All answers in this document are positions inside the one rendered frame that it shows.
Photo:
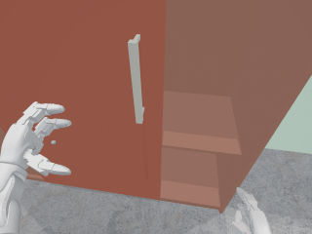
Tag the handle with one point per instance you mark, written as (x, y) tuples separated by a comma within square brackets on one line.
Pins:
[(135, 75)]

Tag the left robot forearm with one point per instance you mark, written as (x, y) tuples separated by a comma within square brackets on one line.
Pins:
[(12, 177)]

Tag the robot right hand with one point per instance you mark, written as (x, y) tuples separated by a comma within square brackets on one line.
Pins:
[(256, 221)]

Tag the robot left hand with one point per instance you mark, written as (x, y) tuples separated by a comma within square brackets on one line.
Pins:
[(20, 137)]

